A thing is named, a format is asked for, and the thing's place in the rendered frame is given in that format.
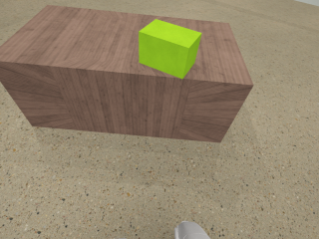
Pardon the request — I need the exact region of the pedestal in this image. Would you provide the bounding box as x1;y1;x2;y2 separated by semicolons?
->
0;5;254;143

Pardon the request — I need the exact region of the robot right thigh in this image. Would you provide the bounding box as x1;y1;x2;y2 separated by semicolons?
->
174;221;210;239

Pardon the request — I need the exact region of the carton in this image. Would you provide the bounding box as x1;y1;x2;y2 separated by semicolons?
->
139;19;202;79

